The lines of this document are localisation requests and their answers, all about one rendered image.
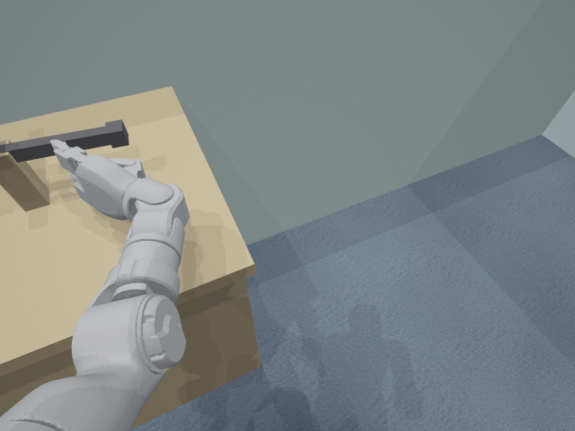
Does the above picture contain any tap lever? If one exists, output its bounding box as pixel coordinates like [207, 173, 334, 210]
[0, 119, 129, 163]

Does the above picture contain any robot left forearm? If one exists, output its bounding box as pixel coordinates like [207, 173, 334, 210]
[72, 178, 190, 370]

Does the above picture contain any robot left upper arm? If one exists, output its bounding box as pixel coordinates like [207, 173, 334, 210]
[0, 294, 186, 431]

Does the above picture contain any left robot hand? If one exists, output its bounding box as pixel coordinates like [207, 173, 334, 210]
[50, 139, 146, 220]

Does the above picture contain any counter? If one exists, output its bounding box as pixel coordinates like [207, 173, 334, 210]
[0, 86, 261, 429]

